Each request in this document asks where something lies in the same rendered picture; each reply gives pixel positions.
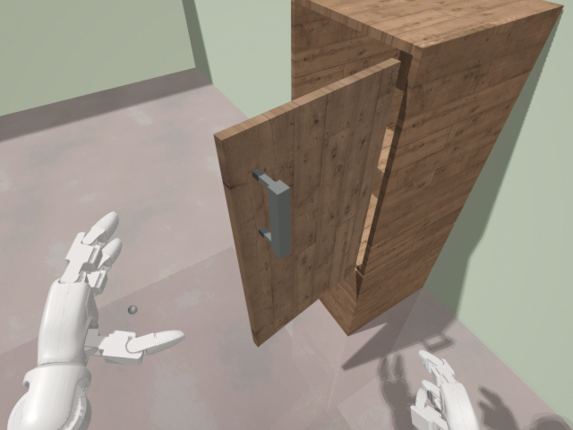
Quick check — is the robot left forearm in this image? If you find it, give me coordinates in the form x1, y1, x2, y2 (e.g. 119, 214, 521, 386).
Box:
7, 362, 91, 430

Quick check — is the cupboard door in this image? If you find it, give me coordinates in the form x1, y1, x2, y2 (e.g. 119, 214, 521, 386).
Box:
213, 58, 401, 347

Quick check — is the right robot hand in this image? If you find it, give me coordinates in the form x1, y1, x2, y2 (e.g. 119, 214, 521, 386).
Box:
411, 350, 481, 430

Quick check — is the left robot hand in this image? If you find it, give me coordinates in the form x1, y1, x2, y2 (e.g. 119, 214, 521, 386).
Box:
38, 211, 185, 367

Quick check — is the handle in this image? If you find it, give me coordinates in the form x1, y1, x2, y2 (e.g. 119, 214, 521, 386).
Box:
252, 168, 291, 259

